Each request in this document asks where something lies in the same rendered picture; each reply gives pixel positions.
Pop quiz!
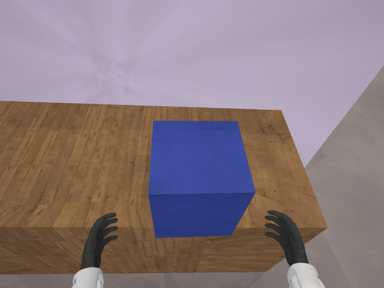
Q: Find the robot left forearm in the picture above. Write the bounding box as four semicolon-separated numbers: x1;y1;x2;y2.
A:
72;267;104;288

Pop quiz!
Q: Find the robot right forearm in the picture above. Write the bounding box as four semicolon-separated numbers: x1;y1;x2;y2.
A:
287;263;325;288

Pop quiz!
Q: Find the left robot hand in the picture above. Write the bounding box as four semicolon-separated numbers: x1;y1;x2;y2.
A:
80;213;118;270

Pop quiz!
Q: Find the right robot hand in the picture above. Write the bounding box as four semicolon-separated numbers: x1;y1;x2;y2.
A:
265;210;309;266

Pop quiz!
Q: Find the pedestal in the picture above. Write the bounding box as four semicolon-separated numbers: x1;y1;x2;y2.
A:
0;101;328;275

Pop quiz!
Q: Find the carton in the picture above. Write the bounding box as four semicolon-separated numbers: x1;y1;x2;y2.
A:
148;121;256;238

